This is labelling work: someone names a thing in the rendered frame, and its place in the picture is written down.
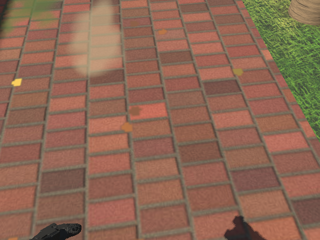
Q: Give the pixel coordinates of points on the robot left hand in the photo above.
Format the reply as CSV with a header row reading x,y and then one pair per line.
x,y
58,232

